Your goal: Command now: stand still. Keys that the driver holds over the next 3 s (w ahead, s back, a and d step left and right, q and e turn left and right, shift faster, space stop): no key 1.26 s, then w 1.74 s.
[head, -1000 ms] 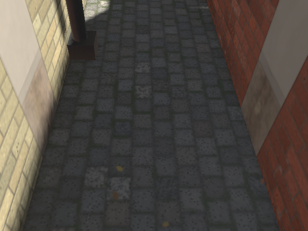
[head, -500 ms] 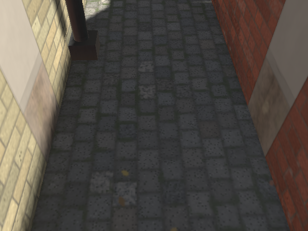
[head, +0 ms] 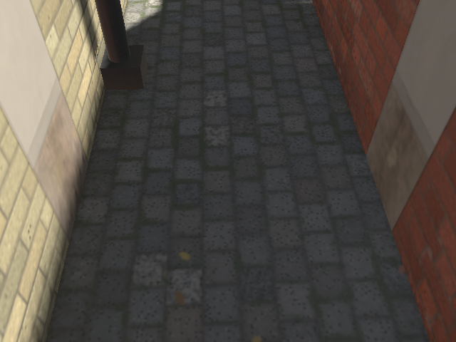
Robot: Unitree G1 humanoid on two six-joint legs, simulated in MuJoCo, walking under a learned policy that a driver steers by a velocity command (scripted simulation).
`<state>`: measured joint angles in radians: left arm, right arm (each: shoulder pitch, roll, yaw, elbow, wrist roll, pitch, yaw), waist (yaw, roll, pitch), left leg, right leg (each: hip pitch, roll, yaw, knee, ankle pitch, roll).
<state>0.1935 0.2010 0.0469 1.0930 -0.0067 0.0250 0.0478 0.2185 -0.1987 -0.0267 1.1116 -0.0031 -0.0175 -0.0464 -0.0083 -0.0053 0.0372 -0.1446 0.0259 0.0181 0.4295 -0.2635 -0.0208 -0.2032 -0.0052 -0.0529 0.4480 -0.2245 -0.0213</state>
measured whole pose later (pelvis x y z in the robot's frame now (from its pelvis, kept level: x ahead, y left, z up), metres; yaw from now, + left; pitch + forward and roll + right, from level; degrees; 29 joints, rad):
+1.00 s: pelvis +0.01 -0.01 +0.00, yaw +0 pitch -1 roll +0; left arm 0.24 0.18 0.04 1.10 -0.01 0.02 0.05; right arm 0.29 -0.17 -0.03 1.11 0.00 -0.02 -0.05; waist 0.00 0.00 0.03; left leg -0.15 0.04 0.01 0.43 -0.27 -0.03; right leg -0.21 0.00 -0.06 0.45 -0.23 -0.03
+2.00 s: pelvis +0.24 +0.05 -0.01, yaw +1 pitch +2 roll -2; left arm 0.03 0.23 0.06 0.90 -0.04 -0.09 -0.03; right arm 0.56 -0.18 -0.02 1.09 0.00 -0.10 -0.02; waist -0.10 -0.02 0.01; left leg 0.15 0.04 0.04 0.18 -0.37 -0.01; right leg -0.74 -0.07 -0.04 0.71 0.08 -0.02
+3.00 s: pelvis +0.85 +0.07 +0.01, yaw +1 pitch +0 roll +0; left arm 0.13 0.27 0.08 0.92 -0.03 -0.08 0.03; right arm 0.37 -0.25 -0.06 1.00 -0.01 -0.11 0.00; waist -0.05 -0.02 0.01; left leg -0.09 -0.05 0.06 0.24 -0.16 0.07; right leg -0.64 -0.13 0.05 0.90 -0.10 0.00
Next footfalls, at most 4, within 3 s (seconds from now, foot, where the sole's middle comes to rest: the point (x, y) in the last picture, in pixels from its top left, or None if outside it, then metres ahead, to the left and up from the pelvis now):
1.60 left None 0.11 0.17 -0.78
2.10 right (266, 336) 0.53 -0.08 -0.78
2.70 left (191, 237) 0.87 0.15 -0.78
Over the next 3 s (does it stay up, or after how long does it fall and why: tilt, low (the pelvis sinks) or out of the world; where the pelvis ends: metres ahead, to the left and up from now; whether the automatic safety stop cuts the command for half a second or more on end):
stays up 0.85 0.07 0.01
